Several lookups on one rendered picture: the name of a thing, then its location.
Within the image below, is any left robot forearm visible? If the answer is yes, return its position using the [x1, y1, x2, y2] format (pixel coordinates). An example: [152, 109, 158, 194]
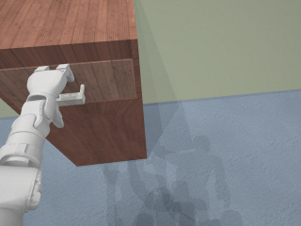
[0, 91, 56, 169]

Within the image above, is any robot left hand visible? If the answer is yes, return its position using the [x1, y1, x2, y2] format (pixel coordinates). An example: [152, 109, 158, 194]
[26, 63, 74, 128]

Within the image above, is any left robot upper arm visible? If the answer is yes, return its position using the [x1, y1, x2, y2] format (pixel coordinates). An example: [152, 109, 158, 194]
[0, 165, 43, 226]

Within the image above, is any drawer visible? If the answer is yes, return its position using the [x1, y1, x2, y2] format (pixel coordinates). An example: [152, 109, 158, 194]
[0, 58, 135, 108]

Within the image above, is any handle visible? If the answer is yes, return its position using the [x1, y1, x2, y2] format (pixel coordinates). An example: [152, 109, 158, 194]
[56, 84, 86, 106]

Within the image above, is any cabinet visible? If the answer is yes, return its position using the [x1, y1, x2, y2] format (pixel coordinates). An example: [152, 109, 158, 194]
[0, 0, 148, 167]

